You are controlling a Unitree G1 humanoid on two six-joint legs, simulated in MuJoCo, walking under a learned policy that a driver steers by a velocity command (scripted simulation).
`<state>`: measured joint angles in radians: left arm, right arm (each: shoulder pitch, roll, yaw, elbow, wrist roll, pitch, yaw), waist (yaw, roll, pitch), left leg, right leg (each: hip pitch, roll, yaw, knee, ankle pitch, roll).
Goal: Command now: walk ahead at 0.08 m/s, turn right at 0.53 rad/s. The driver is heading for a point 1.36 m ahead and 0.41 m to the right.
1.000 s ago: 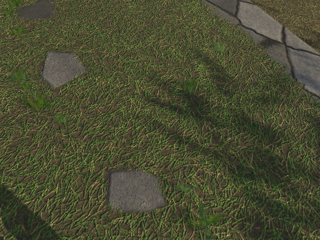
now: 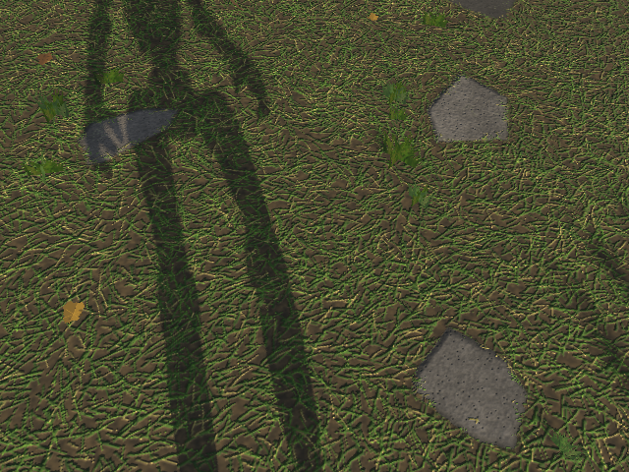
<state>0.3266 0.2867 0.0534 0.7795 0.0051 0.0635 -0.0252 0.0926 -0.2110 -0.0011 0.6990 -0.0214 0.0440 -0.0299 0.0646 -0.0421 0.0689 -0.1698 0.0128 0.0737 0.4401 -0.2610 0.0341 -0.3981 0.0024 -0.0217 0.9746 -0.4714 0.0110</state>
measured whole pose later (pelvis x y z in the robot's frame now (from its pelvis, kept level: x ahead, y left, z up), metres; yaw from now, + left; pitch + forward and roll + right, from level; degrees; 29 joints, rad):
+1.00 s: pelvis +0.48 -0.37 -0.03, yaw -27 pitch +0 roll +3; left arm 0.27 0.26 0.00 0.82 0.04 -0.10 0.00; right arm 0.30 -0.32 -0.06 0.85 -0.01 -0.03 0.02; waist -0.04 -0.01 0.04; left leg -0.39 -0.19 0.08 0.58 -0.20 0.18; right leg -0.26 0.09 0.05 1.43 -0.26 -0.02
